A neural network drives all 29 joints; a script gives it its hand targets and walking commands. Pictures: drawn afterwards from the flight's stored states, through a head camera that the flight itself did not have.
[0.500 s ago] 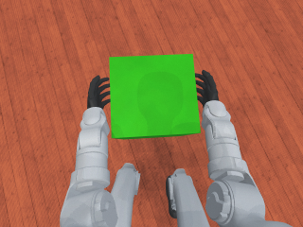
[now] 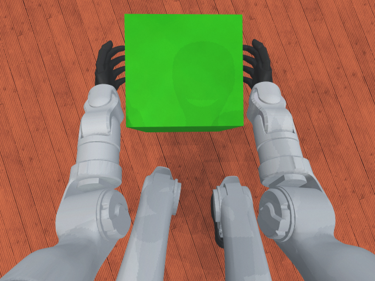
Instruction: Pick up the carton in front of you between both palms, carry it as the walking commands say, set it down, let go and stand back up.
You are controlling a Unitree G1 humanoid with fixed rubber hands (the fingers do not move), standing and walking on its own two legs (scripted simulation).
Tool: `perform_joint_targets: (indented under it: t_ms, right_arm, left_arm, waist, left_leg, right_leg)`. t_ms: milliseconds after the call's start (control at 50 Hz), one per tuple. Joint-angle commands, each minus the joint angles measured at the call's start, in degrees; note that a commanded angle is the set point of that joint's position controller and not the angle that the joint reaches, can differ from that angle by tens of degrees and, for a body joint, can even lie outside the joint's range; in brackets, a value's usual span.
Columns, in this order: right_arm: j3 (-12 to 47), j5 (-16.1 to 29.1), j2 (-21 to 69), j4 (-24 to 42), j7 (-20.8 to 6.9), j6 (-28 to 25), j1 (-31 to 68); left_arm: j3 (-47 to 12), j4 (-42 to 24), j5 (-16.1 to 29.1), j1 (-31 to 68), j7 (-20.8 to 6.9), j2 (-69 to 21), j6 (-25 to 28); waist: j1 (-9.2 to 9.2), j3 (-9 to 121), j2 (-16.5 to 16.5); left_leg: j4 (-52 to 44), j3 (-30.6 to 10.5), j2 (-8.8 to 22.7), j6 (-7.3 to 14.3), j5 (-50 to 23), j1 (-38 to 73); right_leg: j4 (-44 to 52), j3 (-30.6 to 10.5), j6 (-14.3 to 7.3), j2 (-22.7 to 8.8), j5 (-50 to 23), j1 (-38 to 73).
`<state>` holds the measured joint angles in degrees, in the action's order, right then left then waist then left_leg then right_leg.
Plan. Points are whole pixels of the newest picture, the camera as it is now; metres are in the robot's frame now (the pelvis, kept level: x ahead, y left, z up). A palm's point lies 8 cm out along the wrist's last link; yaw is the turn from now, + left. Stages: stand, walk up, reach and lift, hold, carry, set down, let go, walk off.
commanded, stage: set down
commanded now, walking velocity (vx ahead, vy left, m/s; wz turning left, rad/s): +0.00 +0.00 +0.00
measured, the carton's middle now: (183, 87) +0.49 +0.07 -0.19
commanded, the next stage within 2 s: none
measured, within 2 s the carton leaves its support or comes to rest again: rests again in 0.92 s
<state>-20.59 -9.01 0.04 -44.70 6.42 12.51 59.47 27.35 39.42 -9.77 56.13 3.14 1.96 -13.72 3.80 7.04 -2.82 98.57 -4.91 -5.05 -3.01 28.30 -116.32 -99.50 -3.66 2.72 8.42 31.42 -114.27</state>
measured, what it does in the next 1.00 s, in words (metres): lowers itself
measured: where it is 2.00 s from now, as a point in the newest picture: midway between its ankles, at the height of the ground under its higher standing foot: (189, 222)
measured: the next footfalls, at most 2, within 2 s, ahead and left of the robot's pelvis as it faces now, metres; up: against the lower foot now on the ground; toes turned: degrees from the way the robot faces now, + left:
none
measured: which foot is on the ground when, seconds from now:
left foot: down 0.00-1.00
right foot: down 0.00-1.00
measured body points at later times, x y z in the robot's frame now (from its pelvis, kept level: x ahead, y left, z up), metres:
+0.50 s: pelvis -0.02 +0.01 -0.10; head +0.34 +0.04 +0.17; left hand +0.50 +0.23 -0.26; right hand +0.53 -0.07 -0.26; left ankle +0.10 +0.13 -0.47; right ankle +0.09 -0.12 -0.47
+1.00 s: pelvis -0.01 +0.00 -0.12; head +0.35 +0.03 +0.15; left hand +0.50 +0.23 -0.29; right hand +0.53 -0.07 -0.30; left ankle +0.10 +0.13 -0.47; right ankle +0.08 -0.12 -0.47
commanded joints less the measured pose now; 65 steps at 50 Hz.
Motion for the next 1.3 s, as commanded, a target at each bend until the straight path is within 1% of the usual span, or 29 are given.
perform_joint_targets:
  t_ms: [0, 60, 80, 100, 120, 140, 180, 220, 240, 280, 300, 320, 420, 500, 580, 600, 620, 640, 680, 700, 800, 820, 960, 1000, 1040, 1060, 1160, 1200, 1280]
  right_arm:
    - [24.07, 4.89, 50.29, 0.80, -9.21, -1.41, 35.43]
    - [23.34, 5.30, 48.85, 0.00, -9.22, -1.36, 38.32]
    - [23.30, 5.64, 48.58, -0.39, -9.18, -1.33, 39.41]
    - [22.83, 5.80, 48.36, -0.66, -9.24, -1.35, 39.82]
    - [22.77, 5.98, 47.88, -0.87, -9.30, -1.32, 40.86]
    - [22.43, 5.94, 47.56, -1.15, -9.34, -1.24, 41.40]
    - [22.84, 6.76, 46.69, -0.62, -9.36, -1.44, 43.57]
    - [22.61, 7.22, 45.80, -1.53, -9.32, -1.39, 44.75]
    - [22.98, 7.80, 45.61, -1.28, -9.34, -1.44, 45.85]
    - [23.30, 8.42, 44.98, -1.56, -9.49, -1.49, 47.16]
    - [23.64, 9.05, 45.11, -1.90, -9.50, -1.50, 47.66]
    - [23.92, 9.71, 44.81, -1.36, -9.54, -1.74, 48.56]
    - [26.12, 12.20, 43.80, -0.83, -9.68, -2.34, 52.25]
    - [29.09, 14.03, 45.39, -0.05, -9.57, -2.90, 53.56]
    - [30.22, 14.50, 46.61, 0.59, -9.32, -3.40, 53.10]
    - [30.17, 14.61, 46.34, 0.80, -9.33, -3.43, 53.40]
    - [30.03, 14.36, 46.59, 0.66, -9.33, -3.44, 53.21]
    - [29.55, 14.20, 46.30, 0.53, -9.33, -3.57, 52.92]
    - [28.52, 13.59, 46.02, -0.45, -9.46, -3.60, 51.66]
    - [28.00, 13.20, 45.58, -1.12, -9.45, -3.72, 51.15]
    - [25.10, 11.38, 43.53, -4.56, -9.51, -3.97, 49.62]
    - [24.71, 11.30, 42.98, -4.73, -9.59, -4.13, 49.69]
    - [24.17, 11.96, 40.20, -6.47, -9.86, -4.94, 51.26]
    - [23.42, 11.18, 39.27, -7.92, -9.97, -4.87, 50.06]
    - [22.51, 10.81, 38.70, -8.78, -10.26, -4.73, 49.29]
    - [22.03, 10.52, 38.54, -9.28, -10.41, -4.71, 48.88]
    - [19.79, 8.84, 36.75, -11.96, -11.27, -4.47, 46.72]
    - [18.51, 7.88, 35.55, -13.02, -11.52, -4.43, 45.71]
    - [16.44, 6.02, 33.26, -14.60, -12.11, -4.09, 44.07]
  left_arm:
    - [-27.80, 0.80, 5.44, 35.63, -11.92, -47.57, 0.79]
    - [-27.53, 1.14, 5.90, 38.58, -11.92, -46.65, 0.65]
    - [-27.35, 1.62, 6.03, 39.35, -11.88, -46.34, 0.60]
    - [-27.30, 1.97, 5.93, 39.87, -11.92, -46.08, 0.53]
    - [-27.12, 2.07, 6.16, 40.85, -11.97, -45.90, 0.50]
    - [-27.31, 1.94, 6.33, 41.93, -12.01, -45.31, 0.50]
    - [-27.61, 2.26, 6.76, 43.37, -12.22, -44.84, 0.46]
    - [-27.85, 2.63, 7.40, 44.95, -12.19, -43.98, 0.51]
    - [-27.94, 3.10, 7.46, 45.32, -12.27, -43.61, 0.48]
    - [-28.72, 3.15, 8.45, 47.02, -12.45, -43.38, 0.58]
    - [-28.94, 2.90, 8.83, 48.26, -12.51, -42.62, 0.76]
    - [-29.50, 3.13, 9.17, 48.70, -12.55, -42.40, 0.79]
    - [-30.93, 2.84, 11.66, 52.58, -13.00, -41.30, 1.63]
    - [-31.29, 2.08, 13.45, 53.89, -13.76, -40.32, 2.48]
    - [-30.10, 4.69, 13.67, 51.04, -14.58, -40.95, 2.62]
    - [-29.60, 5.62, 13.34, 49.96, -14.88, -40.62, 2.50]
    - [-29.04, 6.37, 13.11, 49.44, -15.13, -40.81, 2.53]
    - [-28.29, 7.44, 12.49, 48.46, -15.38, -40.59, 2.50]
    - [-27.48, 8.27, 11.69, 47.55, -15.84, -40.14, 2.63]
    - [-27.14, 8.40, 11.69, 47.57, -16.05, -40.10, 2.74]
    - [-25.56, 8.49, 10.71, 48.83, -16.79, -37.34, 3.20]
    - [-25.37, 8.76, 10.35, 48.57, -16.88, -36.87, 3.26]
    - [-24.73, 8.80, 10.50, 50.93, -16.68, -33.64, 4.16]
    - [-24.28, 9.56, 10.30, 50.42, -16.74, -32.86, 4.33]
    - [-23.84, 10.00, 9.86, 49.97, -16.71, -31.88, 4.29]
    - [-23.68, 10.01, 9.83, 50.11, -16.68, -31.73, 4.32]
    - [-21.62, 12.23, 8.39, 48.45, -16.75, -30.14, 4.27]
    - [-21.03, 13.06, 7.92, 47.91, -16.73, -29.46, 4.29]
    - [-18.79, 14.90, 6.39, 46.33, -16.76, -27.28, 3.97]
  waist:
    - [2.60, 57.74, 0.85]
    - [2.61, 57.59, 1.13]
    - [2.98, 58.08, 1.02]
    - [2.78, 57.44, 1.72]
    - [2.97, 57.33, 1.85]
    - [2.55, 57.19, 1.48]
    - [2.96, 57.23, 2.20]
    - [2.61, 57.63, 2.20]
    - [3.19, 57.31, 2.62]
    - [2.55, 57.08, 2.33]
    - [2.94, 57.82, 2.21]
    - [3.26, 56.86, 3.11]
    - [3.55, 56.49, 2.99]
    - [5.06, 55.47, -1.25]
    - [5.96, 54.42, -3.91]
    - [6.35, 53.74, -3.78]
    - [6.10, 52.31, -4.29]
    - [6.47, 50.40, -4.18]
    - [6.40, 47.85, -3.66]
    - [5.93, 46.84, -3.49]
    - [5.32, 41.90, -3.15]
    - [5.39, 41.02, -2.49]
    - [5.50, 37.69, -2.10]
    - [5.02, 36.17, -2.46]
    - [5.25, 34.70, -2.07]
    - [4.85, 34.04, -1.98]
    - [4.81, 29.84, -2.13]
    - [4.24, 27.49, -1.47]
    - [3.66, 23.51, -2.21]
  left_leg:
    - [-5.26, 8.89, -3.59, -0.48, -16.67, 33.86]
    - [-3.22, 8.82, -3.35, -0.47, -16.76, 32.95]
    - [-2.47, 9.01, -3.31, -0.45, -16.54, 33.03]
    - [-1.82, 9.05, -3.19, -0.50, -16.60, 32.55]
    - [-1.21, 9.08, -3.12, -0.47, -16.30, 32.42]
    - [-0.53, 8.94, -3.03, -0.43, -16.30, 31.99]
    - [1.12, 9.05, -2.85, -0.41, -17.04, 31.66]
    - [2.50, 9.05, -2.57, -0.53, -16.80, 31.70]
    - [3.40, 9.34, -2.49, -0.51, -17.24, 31.53]
    - [4.75, 9.09, -2.21, -0.46, -17.45, 31.33]
    - [5.59, 9.18, -2.11, -0.42, -17.79, 31.84]
    - [6.39, 9.42, -2.04, -0.44, -18.25, 31.37]
    - [9.98, 9.32, -1.58, -0.05, -19.50, 29.95]
    - [12.28, 8.58, -1.56, 0.56, -22.90, 28.90]
    - [14.01, 8.51, -1.54, 0.91, -24.25, 26.57]
    - [14.35, 8.63, -1.40, 1.02, -24.16, 26.03]
    - [14.43, 8.64, -1.45, 1.17, -23.34, 24.67]
    - [14.59, 8.84, -1.46, 1.23, -22.86, 23.16]
    - [14.86, 8.84, -1.40, 1.44, -22.27, 21.47]
    - [15.05, 8.74, -1.33, 1.44, -21.59, 20.16]
    - [15.44, 8.73, -1.12, 1.60, -18.99, 15.83]
    - [15.43, 8.60, -1.07, 1.71, -18.78, 15.76]
    - [16.30, 7.99, -0.81, 2.11, -17.79, 14.40]
    - [16.54, 7.89, -0.78, 2.21, -17.14, 14.02]
    - [16.55, 7.82, -0.79, 2.27, -16.68, 13.89]
    - [16.59, 7.75, -0.78, 2.31, -16.30, 13.50]
    - [16.49, 7.19, -0.78, 2.71, -15.19, 11.75]
    - [16.53, 6.86, -0.71, 2.79, -14.67, 10.82]
    - [16.19, 6.31, -0.63, 3.10, -12.14, 8.86]
  right_leg:
    - [6.51, 6.57, -0.28, 3.91, -12.87, 25.51]
    - [3.83, 7.34, -0.35, 3.92, -12.10, 22.34]
    - [3.08, 7.51, -0.32, 3.91, -11.57, 21.71]
    - [2.28, 7.61, -0.42, 3.98, -11.50, 20.50]
    - [1.41, 7.81, -0.47, 3.96, -10.96, 19.49]
    - [0.59, 8.06, -0.47, 3.93, -10.84, 18.61]
    - [-1.28, 8.31, -0.44, 3.86, -11.06, 16.91]
    - [-2.96, 8.79, -0.41, 3.73, -10.54, 16.01]
    - [-3.72, 8.69, -0.42, 3.63, -10.64, 15.45]
    - [-5.43, 9.26, -0.34, 3.52, -10.74, 14.49]
    - [-6.38, 9.29, -0.36, 3.42, -10.85, 14.55]
    - [-7.14, 9.21, -0.45, 3.43, -11.02, 13.50]
    - [-11.19, 9.24, -0.53, 3.19, -11.37, 12.67]
    - [-13.85, 9.52, -0.20, 3.20, -14.72, 13.60]
    - [-14.92, 9.07, -0.01, 3.21, -16.43, 14.41]
    - [-15.03, 8.80, -0.01, 3.17, -16.52, 14.02]
    - [-14.93, 8.83, -0.05, 3.25, -16.24, 13.53]
    - [-14.73, 8.57, -0.12, 3.26, -16.15, 13.06]
    - [-14.73, 8.15, -0.25, 3.36, -16.21, 11.99]
    - [-14.87, 8.02, -0.44, 3.35, -16.05, 11.87]
    - [-14.79, 7.33, -0.99, 3.47, -15.17, 10.67]
    - [-15.00, 7.31, -1.07, 3.51, -14.96, 10.18]
    - [-16.01, 6.65, -1.61, 3.22, -13.98, 8.68]
    - [-15.92, 6.59, -1.66, 3.06, -13.30, 8.22]
    - [-16.18, 6.52, -1.69, 3.00, -12.66, 7.24]
    - [-16.21, 6.52, -1.78, 3.00, -12.35, 6.78]
    - [-16.43, 6.44, -1.89, 2.67, -11.18, 4.38]
    - [-16.53, 6.41, -2.05, 2.55, -10.65, 2.48]
    - [-16.33, 6.42, -2.26, 2.35, -8.38, 1.26]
